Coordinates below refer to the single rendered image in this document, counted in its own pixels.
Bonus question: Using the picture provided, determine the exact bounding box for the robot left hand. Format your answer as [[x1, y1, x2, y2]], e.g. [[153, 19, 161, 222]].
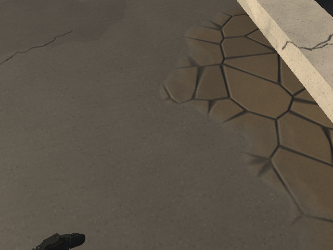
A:
[[31, 233, 85, 250]]

